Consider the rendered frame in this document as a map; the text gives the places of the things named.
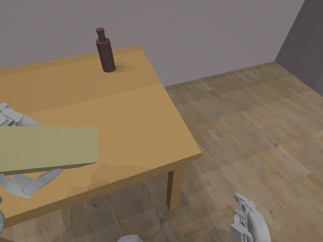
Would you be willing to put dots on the right robot hand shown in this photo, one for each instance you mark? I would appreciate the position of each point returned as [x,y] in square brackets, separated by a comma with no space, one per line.
[253,227]

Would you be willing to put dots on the sponge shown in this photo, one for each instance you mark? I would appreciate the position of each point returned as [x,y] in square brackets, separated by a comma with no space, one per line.
[28,149]

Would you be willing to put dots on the table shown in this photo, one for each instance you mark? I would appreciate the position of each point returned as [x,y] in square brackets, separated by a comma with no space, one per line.
[140,132]

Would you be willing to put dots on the left robot hand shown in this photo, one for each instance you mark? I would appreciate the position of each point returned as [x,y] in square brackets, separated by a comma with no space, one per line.
[22,185]

